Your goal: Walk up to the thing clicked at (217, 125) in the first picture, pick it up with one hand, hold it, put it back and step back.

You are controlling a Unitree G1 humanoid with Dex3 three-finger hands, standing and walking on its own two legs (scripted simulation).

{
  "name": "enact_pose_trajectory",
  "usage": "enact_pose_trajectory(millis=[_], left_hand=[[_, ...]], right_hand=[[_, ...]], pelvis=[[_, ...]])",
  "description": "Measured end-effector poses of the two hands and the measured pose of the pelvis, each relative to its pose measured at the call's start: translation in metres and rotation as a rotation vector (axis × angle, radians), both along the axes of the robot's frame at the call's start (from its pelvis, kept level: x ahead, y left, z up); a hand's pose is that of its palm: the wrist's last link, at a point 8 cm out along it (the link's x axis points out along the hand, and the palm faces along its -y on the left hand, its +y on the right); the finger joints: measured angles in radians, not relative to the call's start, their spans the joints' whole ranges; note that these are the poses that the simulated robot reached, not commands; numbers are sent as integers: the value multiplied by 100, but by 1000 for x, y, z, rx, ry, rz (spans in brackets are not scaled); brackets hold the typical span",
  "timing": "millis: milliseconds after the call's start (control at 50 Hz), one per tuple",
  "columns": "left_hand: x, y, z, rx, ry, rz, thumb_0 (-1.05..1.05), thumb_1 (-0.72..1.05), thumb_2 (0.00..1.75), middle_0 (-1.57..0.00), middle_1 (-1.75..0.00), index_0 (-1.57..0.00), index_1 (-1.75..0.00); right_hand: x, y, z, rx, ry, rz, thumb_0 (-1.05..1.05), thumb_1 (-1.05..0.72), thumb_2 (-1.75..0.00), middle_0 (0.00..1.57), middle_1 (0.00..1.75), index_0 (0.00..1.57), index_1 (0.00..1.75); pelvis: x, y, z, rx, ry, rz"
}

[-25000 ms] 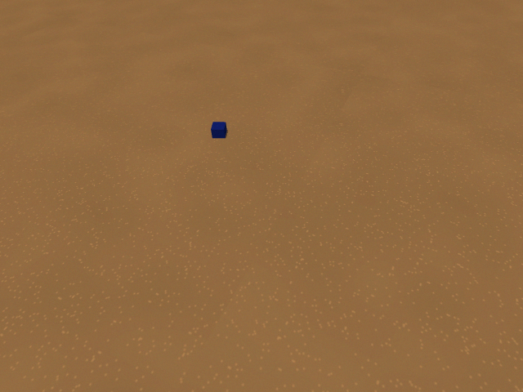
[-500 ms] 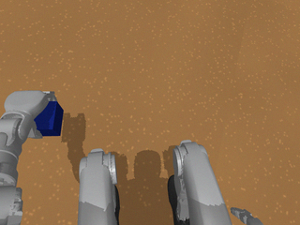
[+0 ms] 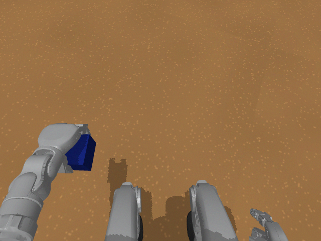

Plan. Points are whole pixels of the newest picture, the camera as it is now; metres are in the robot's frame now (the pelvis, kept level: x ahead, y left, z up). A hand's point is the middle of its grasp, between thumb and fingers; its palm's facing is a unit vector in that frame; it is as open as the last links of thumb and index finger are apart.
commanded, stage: lift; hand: left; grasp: from above
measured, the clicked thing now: (75, 152) +0.37 +0.25 -0.10
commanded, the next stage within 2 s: hold in 0.76 s
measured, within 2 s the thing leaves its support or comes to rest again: neither
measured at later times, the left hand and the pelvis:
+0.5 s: hand (54, 127) +0.37 +0.23 +0.07, palm faces -0.45 -0.03 -0.89, open 11.1 cm; pelvis +0.04 +0.00 +0.14, yaw +1 degrees
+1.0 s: hand (47, 100) +0.39 +0.22 +0.14, palm faces -0.46 -0.03 -0.89, open 11.1 cm; pelvis +0.08 -0.01 +0.20, yaw +1 degrees
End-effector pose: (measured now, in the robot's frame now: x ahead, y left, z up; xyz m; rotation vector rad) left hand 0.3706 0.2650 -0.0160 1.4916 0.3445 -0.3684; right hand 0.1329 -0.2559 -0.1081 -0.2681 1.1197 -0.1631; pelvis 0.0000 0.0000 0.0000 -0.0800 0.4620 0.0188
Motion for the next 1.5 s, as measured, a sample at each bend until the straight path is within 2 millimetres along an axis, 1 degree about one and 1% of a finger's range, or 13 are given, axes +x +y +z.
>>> enact_pose_trajectory(millis=[120, 240, 320, 400, 640, 860, 1040, 1160, 1340, 1500], left_hand=[[-8, -7, 53, 5, 5, 2, -1, -24, 72, -55, -76, -64, -67], [-8, -13, 93, 2, 13, 10, -1, -24, 72, -56, -76, -64, -66], [-7, -19, 111, 5, 21, 3, -1, -24, 72, -55, -76, -64, -66], [-6, -25, 127, 5, 20, -2, -1, -24, 72, -55, -77, -64, -66], [9, -35, 170, 20, 14, 28, -2, -24, 72, -56, -76, -64, -66], [15, -41, 198, 11, 27, 14, -2, -24, 72, -56, -76, -64, -66], [23, -44, 218, 19, 21, 2, -1, -23, 71, -55, -77, -63, -67], [24, -46, 228, 13, 20, -6, -1, -23, 71, -54, -77, -62, -67], [19, -49, 240, 13, 12, -24, -2, -22, 71, -54, -77, -62, -68], [12, -51, 250, 17, 6, -25, -1, -22, 70, -53, -78, -61, -68]], right_hand=[[4, 3, 46, 7, -45, -21, 1, -92, -90, 20, 30, 20, 30], [4, 1, 87, 4, -72, -46, 1, -92, -90, 20, 30, 20, 30], [3, -3, 109, 0, -77, -66, 1, -92, -90, 20, 30, 20, 30], [3, -7, 126, -5, -72, -74, 1, -92, -90, 20, 30, 20, 30], [9, -8, 164, 21, -54, -97, 1, -92, -90, 20, 30, 20, 30], [30, -8, 187, 33, -76, -103, 1, -92, -90, 20, 30, 20, 30], [51, -8, 199, 39, -107, -99, 1, -91, -89, 20, 29, 20, 30], [60, -8, 206, 42, -130, -98, 1, -91, -89, 20, 29, 20, 30], [68, -7, 212, 46, -151, -92, 1, -91, -89, 20, 29, 20, 30], [67, -6, 216, 57, -168, -87, 1, -91, -89, 20, 29, 20, 30]], pelvis=[[8, -1, 47, 16, -60, 3], [18, -2, 86, 28, -110, 2], [26, -2, 107, 34, -137, 0], [34, -3, 125, 39, -164, 0], [54, -5, 168, 58, -235, -6], [70, -5, 191, 69, -282, -10], [79, -6, 202, 73, -313, -14], [82, -6, 206, 75, -332, -18], [82, -6, 210, 79, -356, -22], [76, -7, 213, 82, -379, -24]])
